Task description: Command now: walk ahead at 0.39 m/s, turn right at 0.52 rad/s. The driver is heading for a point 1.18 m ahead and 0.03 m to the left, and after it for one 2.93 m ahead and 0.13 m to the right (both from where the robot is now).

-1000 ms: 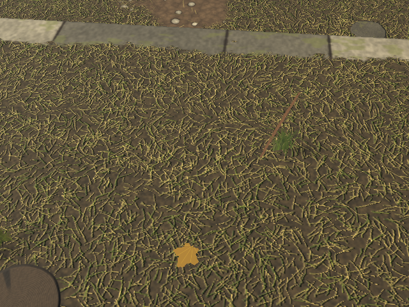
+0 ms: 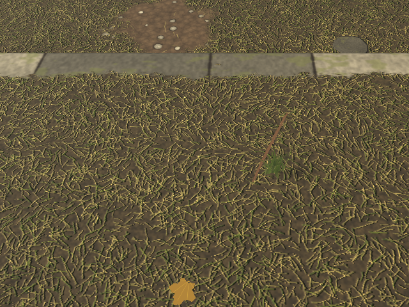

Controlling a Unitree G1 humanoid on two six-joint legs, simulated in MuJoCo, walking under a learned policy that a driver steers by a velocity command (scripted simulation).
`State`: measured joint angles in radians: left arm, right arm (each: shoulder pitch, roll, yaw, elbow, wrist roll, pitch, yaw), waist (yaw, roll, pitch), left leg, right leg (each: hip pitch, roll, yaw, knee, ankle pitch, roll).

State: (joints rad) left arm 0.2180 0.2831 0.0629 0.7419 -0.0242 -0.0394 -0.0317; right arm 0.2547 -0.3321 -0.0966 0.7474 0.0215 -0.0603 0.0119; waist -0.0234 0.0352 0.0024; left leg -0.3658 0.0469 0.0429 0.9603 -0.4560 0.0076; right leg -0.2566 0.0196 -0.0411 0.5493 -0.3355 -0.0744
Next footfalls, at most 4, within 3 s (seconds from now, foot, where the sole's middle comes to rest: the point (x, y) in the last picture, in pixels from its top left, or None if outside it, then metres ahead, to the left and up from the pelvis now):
0.38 left None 0.39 0.07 -0.77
0.80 right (289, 285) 0.54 -0.22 -0.77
1.32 left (201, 217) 0.81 0.06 -0.77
1.84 right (219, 145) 1.16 -0.02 -0.77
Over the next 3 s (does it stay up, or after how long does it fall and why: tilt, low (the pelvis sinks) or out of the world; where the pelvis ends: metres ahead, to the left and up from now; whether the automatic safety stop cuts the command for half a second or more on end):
stays up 1.55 0.03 0.00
